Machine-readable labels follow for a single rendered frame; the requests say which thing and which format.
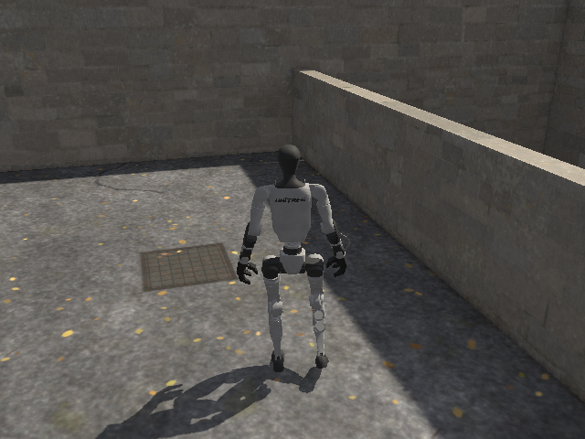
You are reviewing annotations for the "right robot thigh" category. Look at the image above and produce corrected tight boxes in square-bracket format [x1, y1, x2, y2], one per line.
[305, 253, 324, 310]

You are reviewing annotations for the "robot right forearm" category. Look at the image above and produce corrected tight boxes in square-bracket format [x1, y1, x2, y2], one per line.
[326, 220, 346, 259]

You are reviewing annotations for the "robot right upper arm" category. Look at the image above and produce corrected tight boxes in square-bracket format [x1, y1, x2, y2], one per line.
[309, 184, 335, 234]

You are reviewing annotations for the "robot left hand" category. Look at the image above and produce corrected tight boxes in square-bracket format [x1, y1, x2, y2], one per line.
[237, 262, 258, 284]

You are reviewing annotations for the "robot left upper arm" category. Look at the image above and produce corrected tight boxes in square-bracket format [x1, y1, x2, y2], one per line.
[248, 185, 271, 237]

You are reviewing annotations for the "humanoid robot head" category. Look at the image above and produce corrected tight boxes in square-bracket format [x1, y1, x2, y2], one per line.
[274, 145, 305, 188]

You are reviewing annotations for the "robot left forearm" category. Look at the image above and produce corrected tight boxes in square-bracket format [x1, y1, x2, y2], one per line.
[239, 223, 257, 264]

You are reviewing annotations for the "robot right hand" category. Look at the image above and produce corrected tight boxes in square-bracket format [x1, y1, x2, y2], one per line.
[326, 256, 347, 277]

